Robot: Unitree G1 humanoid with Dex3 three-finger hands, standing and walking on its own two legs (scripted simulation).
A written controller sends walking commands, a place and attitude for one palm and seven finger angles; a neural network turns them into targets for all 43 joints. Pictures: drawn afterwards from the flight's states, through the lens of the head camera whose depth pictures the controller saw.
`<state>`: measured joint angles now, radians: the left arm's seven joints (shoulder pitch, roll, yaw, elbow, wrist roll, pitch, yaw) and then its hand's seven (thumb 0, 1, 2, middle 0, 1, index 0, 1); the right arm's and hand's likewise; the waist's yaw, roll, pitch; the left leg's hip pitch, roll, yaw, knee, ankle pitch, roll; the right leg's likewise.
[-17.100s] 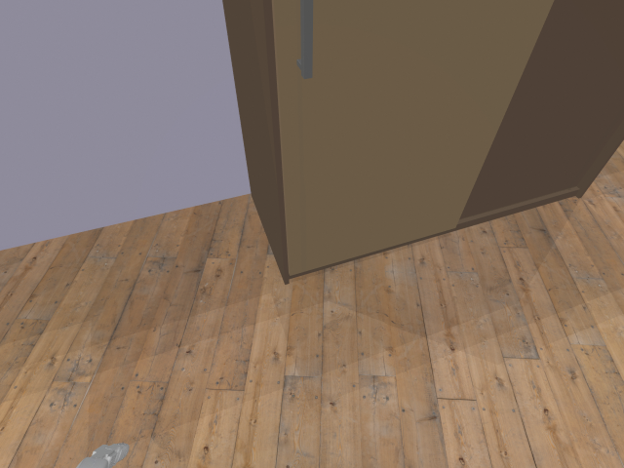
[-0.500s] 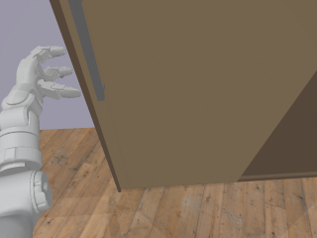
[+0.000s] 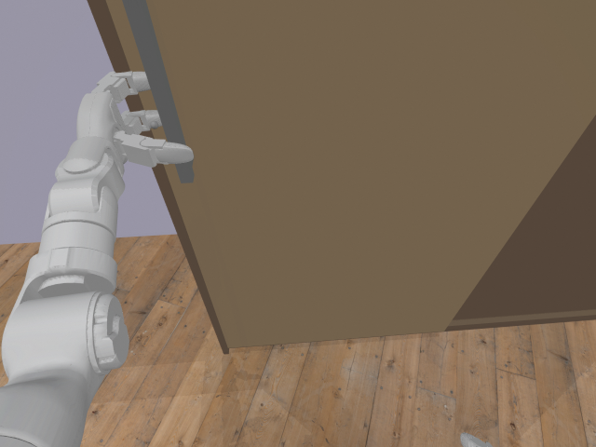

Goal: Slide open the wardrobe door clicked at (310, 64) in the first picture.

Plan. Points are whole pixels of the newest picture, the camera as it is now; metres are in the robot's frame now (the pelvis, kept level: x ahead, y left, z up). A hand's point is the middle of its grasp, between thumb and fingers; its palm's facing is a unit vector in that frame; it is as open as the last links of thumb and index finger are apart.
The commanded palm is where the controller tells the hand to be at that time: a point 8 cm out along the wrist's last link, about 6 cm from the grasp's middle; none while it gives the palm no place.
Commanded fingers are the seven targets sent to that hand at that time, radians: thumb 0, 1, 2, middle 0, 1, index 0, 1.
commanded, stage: feel for the door with the fingertips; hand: left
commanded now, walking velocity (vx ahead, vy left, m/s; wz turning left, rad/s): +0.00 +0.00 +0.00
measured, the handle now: (167, 95) +0.53 +0.18 +0.22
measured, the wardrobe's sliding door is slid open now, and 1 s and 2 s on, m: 0.00 0.00 0.00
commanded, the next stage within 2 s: slide the fingers in behind the handle in 0.54 s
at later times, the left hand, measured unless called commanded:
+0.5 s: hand (150, 117) +0.48 +0.19 +0.22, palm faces +0.12 -0.99 +0.01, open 14.0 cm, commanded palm +0.46 +0.25 +0.21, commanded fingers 0.00 -0.50 0.30 -0.30 -1.20 -0.30 -1.20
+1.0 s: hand (150, 123) +0.47 +0.19 +0.21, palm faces +0.10 -0.99 +0.01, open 13.9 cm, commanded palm +0.44 +0.24 +0.21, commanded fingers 0.00 -0.50 0.30 -0.30 -1.20 -0.30 -1.20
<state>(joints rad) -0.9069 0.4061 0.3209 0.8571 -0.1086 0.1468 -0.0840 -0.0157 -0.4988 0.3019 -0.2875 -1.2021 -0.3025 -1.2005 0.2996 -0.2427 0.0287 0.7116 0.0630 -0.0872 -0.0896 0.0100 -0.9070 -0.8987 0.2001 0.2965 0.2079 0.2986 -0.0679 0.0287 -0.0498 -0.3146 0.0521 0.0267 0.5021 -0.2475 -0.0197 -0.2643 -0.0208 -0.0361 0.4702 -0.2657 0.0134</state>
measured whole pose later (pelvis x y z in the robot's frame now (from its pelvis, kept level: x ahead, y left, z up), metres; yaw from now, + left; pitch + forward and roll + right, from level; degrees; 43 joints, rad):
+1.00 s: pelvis +0.01 +0.00 +0.00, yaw -1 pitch +4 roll -1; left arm -0.87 0.42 0.33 0.83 -0.12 0.13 -0.12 -0.02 -0.50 0.30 -0.30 -1.20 -0.31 -1.20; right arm 0.36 -0.26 0.00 0.73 0.07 -0.07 -0.09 0.01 -0.91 -0.90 0.20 0.30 0.21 0.30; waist -0.07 0.03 -0.06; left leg -0.31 0.06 0.03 0.50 -0.26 -0.02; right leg -0.25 -0.01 -0.03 0.45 -0.26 0.02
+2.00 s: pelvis +0.01 -0.01 +0.00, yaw +0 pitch +3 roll -1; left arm -0.87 0.32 0.28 0.76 -0.12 0.18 -0.02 -0.02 -0.50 0.30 -0.30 -1.20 -0.30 -1.20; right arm 0.30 -0.25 0.00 0.74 0.06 -0.08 -0.09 0.01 -0.91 -0.90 0.20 0.30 0.21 0.30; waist -0.05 0.03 -0.04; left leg -0.27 0.06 0.03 0.48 -0.25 -0.03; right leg -0.22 -0.01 -0.03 0.44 -0.26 0.01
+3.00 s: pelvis +0.00 +0.00 +0.00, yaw +0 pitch +3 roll -1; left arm -0.92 0.35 0.28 0.85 -0.11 0.14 -0.03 -0.01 0.13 0.57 -0.36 -1.29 -0.37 -1.29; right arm 0.32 -0.25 0.00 0.75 0.06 -0.09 -0.08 0.01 -0.91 -0.90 0.20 0.30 0.21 0.30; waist -0.07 0.02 -0.05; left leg -0.30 0.06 0.03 0.49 -0.25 -0.02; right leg -0.24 -0.01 -0.03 0.44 -0.25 0.01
